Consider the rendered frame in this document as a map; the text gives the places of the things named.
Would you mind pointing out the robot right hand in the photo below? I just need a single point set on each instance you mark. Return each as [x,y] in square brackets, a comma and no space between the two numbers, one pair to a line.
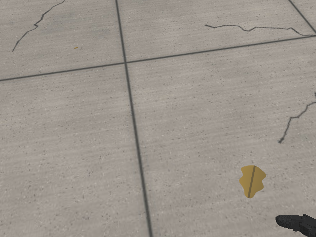
[305,224]

